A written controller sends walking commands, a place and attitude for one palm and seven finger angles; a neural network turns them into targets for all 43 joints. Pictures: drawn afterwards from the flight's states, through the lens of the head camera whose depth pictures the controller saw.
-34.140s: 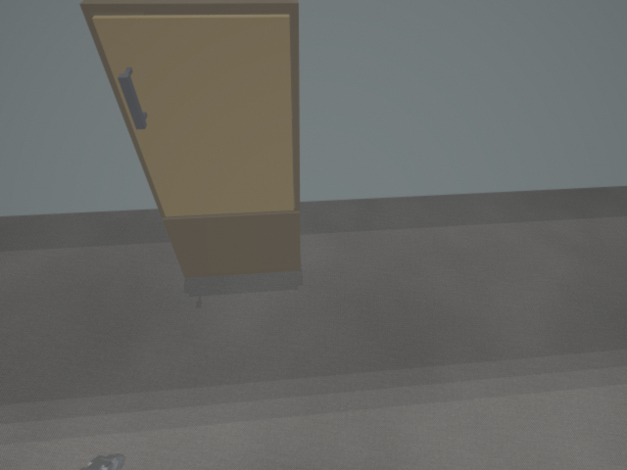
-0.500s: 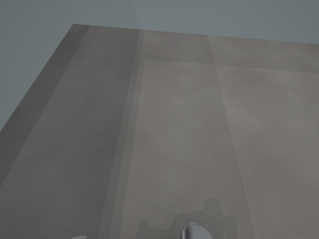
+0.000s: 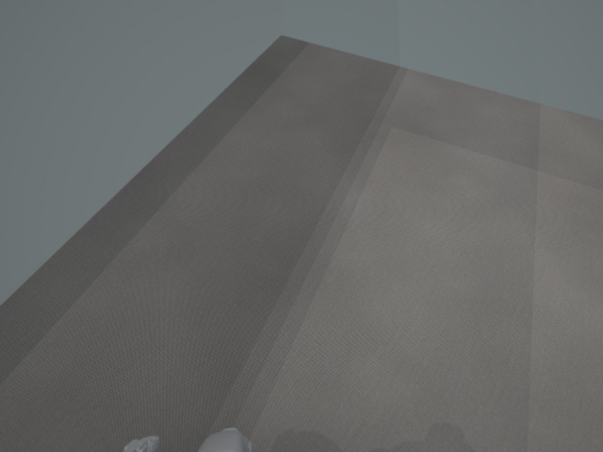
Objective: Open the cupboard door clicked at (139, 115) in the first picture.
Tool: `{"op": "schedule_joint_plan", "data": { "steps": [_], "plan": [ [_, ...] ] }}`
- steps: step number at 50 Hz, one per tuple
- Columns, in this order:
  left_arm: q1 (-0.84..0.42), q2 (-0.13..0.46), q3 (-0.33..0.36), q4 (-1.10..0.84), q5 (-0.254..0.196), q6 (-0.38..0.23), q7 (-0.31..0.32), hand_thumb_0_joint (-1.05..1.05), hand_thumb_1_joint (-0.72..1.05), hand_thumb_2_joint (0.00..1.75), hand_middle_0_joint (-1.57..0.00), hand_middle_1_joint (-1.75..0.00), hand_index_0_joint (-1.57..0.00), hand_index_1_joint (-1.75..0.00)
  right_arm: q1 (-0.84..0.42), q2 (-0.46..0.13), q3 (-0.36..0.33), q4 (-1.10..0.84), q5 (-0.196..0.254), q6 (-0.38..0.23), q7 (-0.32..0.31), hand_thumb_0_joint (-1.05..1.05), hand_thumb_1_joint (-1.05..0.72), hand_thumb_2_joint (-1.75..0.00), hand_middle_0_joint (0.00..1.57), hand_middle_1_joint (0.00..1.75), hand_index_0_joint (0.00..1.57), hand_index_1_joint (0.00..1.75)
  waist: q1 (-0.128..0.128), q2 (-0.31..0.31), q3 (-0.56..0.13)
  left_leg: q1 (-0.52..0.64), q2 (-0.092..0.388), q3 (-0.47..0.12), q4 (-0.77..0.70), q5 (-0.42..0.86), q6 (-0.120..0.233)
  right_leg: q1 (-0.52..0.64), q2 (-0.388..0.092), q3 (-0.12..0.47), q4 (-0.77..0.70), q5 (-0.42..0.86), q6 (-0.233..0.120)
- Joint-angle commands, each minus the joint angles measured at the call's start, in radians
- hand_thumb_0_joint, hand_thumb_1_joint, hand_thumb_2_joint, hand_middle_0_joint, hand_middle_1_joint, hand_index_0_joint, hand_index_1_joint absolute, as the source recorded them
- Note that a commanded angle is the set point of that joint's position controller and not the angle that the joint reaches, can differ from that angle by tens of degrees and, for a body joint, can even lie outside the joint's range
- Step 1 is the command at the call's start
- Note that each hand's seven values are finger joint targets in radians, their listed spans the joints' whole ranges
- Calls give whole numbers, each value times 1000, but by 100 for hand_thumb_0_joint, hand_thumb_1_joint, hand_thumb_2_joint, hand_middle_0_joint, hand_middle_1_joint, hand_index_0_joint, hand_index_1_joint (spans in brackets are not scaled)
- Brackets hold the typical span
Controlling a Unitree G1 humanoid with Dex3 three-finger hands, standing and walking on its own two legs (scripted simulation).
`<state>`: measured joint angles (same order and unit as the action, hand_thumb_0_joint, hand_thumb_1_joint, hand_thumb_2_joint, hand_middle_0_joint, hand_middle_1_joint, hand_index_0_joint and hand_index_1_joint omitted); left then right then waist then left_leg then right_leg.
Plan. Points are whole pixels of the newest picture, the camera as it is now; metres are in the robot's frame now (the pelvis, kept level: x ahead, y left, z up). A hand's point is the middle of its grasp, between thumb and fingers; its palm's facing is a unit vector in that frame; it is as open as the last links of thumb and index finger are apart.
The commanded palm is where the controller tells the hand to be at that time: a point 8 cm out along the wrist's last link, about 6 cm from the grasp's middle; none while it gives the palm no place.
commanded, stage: turn to face it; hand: left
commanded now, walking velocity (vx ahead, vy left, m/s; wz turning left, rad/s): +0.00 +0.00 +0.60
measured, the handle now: out of the picture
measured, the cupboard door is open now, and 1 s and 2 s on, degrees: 45 45 45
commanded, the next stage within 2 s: none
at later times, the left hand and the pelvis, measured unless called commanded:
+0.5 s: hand out of the picture +0.09 +0.21 -0.15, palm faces +0.26 -0.92 -0.29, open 7.4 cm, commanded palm none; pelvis +0.04 -0.03 +0.00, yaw +15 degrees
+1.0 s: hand out of the picture -0.05 +0.18 -0.18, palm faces +0.59 -0.77 -0.26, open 7.3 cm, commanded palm none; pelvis +0.04 -0.03 -0.01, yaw +36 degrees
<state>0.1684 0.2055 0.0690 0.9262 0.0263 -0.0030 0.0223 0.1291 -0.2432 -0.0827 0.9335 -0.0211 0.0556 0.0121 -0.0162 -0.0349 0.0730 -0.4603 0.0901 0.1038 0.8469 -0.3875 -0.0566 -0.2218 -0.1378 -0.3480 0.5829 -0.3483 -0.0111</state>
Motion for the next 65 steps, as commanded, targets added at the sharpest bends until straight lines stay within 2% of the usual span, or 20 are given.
{"op": "schedule_joint_plan", "data": {
  "steps": [1, 2, 3, 4, 10, 19, 23, 25, 26, 28, 31, 39, 44, 45, 47, 48, 53, 63, 64, 65],
  "plan": [
    [45, 178, 43, -62, -1, -11, -3, 0, 90, 90, -20, -30, -20, -30, 108, -62, -4, -70, -2, -25, 15, 0, -90, -90, 20, 30, 20, 30, -32, -39, -138, 217, -51, 31, -292, 156, 28, 31, -228, 109, 59, 491, -31],
    [41, 153, 38, -83, -9, -5, -9, 0, 90, 90, -20, -30, -20, -30, 183, -155, -26, -57, -8, -34, 12, 0, -90, -90, 20, 30, 20, 30, -76, 160, -199, 381, 75, -155, -405, 371, 90, -128, -151, 89, 262, 248, 33],
    [-11, 87, 15, -140, -14, 0, -14, 0, 90, 90, -20, -30, -20, -30, 238, -270, -50, -63, -9, -39, 3, 0, -90, -90, 20, 30, 20, 30, -105, 437, -200, 457, 344, -528, -474, 771, 236, -388, 9, 137, 520, -342, 112],
    [-60, 123, 13, -165, -4, 14, -8, 0, 90, 90, -20, -30, -20, -30, 260, -288, -46, -49, -3, -34, -8, 0, -90, -90, 20, 30, 20, 30, -108, 289, -229, 453, 397, -542, -466, 777, 308, -417, 16, 298, 620, -338, 92],
    [39, 124, 25, -81, -2, 28, -21, 0, 90, 90, -20, -30, -20, -30, 47, -191, -11, -106, 1, -56, -30, 0, -90, -90, 20, 30, 20, 30, 13, 169, -155, 326, 149, -291, -489, 559, 188, -384, 40, 350, 624, -8, 114],
    [-22, 109, 9, -123, -15, 25, -11, 0, 90, 90, -20, -30, -20, -30, 76, -197, -28, -82, -5, -40, -20, 0, -90, -90, 20, 30, 20, 30, -13, 202, -142, 291, 131, -377, -468, 508, 214, -232, 95, 330, 241, -85, 112],
    [108, 133, 18, -93, -21, 5, -5, 0, 90, 90, -20, -30, -20, -30, 6, -184, -36, -100, 8, -30, -18, 0, -90, -90, 20, 30, 20, 30, 54, 174, -165, 120, 58, -388, -361, 431, 150, 80, 123, 316, -126, 120, 89],
    [148, 293, 50, -90, 5, -8, 12, 0, 90, 90, -20, -30, -20, -30, 7, -63, -21, -137, 18, -31, -7, 0, -90, -90, 20, 30, 20, 30, 84, -320, -155, -186, -182, -116, 51, -208, 5, 244, -330, 736, -323, 260, -71],
    [128, 282, 38, -97, -3, -5, 15, 0, 90, 90, -20, -30, -20, -30, 2, -116, -29, -127, 8, -23, -3, 0, -90, -90, 20, 30, 20, 30, 75, -251, -144, -151, -121, -166, 269, -246, 18, 116, -376, 705, -304, 313, -133],
    [5, 190, 23, -126, -6, -3, 20, 0, 90, 90, -20, -30, -20, -30, 33, -87, -35, -87, 6, -1, 6, 0, -90, -90, 20, 30, 20, 30, 6, -216, -84, -153, -76, -162, 406, -103, 5, 41, -249, 545, -286, 297, -101],
    [1, 140, 5, -129, -11, -13, 13, 0, 90, 90, -20, -30, -20, -30, 31, -71, -21, -63, 5, 5, 18, 0, -90, -90, 20, 30, 20, 30, -8, -185, -58, -148, -59, -112, 387, 6, -23, 73, -160, 346, -237, 508, -66],
    [124, 186, 31, -87, 1, -13, 13, 0, 90, 90, -20, -30, -20, -30, -80, -41, -1, -89, 10, -1, 20, 0, -90, -90, 20, 30, 20, 30, 59, -153, -87, -63, -54, -20, 26, -61, -23, 218, -226, 271, -166, 677, -97],
    [97, 222, 44, -82, -2, -7, 2, 0, 90, 90, -20, -30, -20, -30, -12, -66, 0, -91, 10, -19, 17, 0, -90, -90, 20, 30, 20, 30, 21, -140, -130, 157, -84, 27, -274, 67, 16, 153, -233, 197, -18, 667, -49],
    [78, 217, 44, -87, -10, -4, -1, 0, 90, 90, -20, -30, -20, -30, 58, -98, -9, -75, 6, -25, 16, 0, -90, -90, 20, 30, 20, 30, -24, -89, -158, 300, -72, 2, -387, 208, 33, 63, -212, 159, 99, 579, -7],
    [-6, 104, 10, -163, -18, 10, -10, 0, 90, 90, -20, -30, -20, -30, 201, -298, -57, -52, -2, -32, -1, 0, -90, -90, 20, 30, 20, 30, -106, 366, -206, 515, 345, -559, -474, 849, 278, -382, 18, 187, 514, -348, 111],
    [-64, 138, 10, -180, -8, 23, -3, 0, 90, 90, -20, -30, -20, -30, 224, -283, -49, -33, 0, -27, -7, 0, -90, -90, 20, 30, 20, 30, -104, 210, -190, 481, 363, -494, -450, 809, 314, -392, -4, 312, 581, -320, 91],
    [9, 131, 23, -108, -7, 35, -18, 0, 90, 90, -20, -30, -20, -30, 12, -195, -18, -96, -2, -42, -29, 0, -90, -90, 20, 30, 20, 30, 5, 205, -119, 304, 140, -307, -484, 531, 204, -326, 29, 344, 557, -65, 104],
    [64, 122, 17, -117, -17, 16, -13, 0, 90, 90, -20, -30, -20, -30, -13, -203, -36, -105, 0, -27, -19, 0, -90, -90, 20, 30, 20, 30, 36, 213, -124, 159, 79, -391, -398, 451, 178, -3, 130, 292, 11, 33, 93],
    [118, 142, 25, -104, -17, 7, -9, 0, 90, 90, -20, -30, -20, -30, -32, -183, -35, -113, 6, -27, -18, 0, -90, -90, 20, 30, 20, 30, 68, 154, -149, 89, 37, -371, -333, 364, 140, 123, 102, 308, -142, 129, 88],
    [156, 220, 41, -99, -2, -6, 1, 0, 90, 90, -20, -30, -20, -30, -15, -119, -28, -124, 17, -29, -12, 0, -90, -90, 20, 30, 20, 30, 83, -75, -179, -70, -71, -270, -162, 115, 70, 273, -97, 498, -279, 140, 35]
  ]
}}
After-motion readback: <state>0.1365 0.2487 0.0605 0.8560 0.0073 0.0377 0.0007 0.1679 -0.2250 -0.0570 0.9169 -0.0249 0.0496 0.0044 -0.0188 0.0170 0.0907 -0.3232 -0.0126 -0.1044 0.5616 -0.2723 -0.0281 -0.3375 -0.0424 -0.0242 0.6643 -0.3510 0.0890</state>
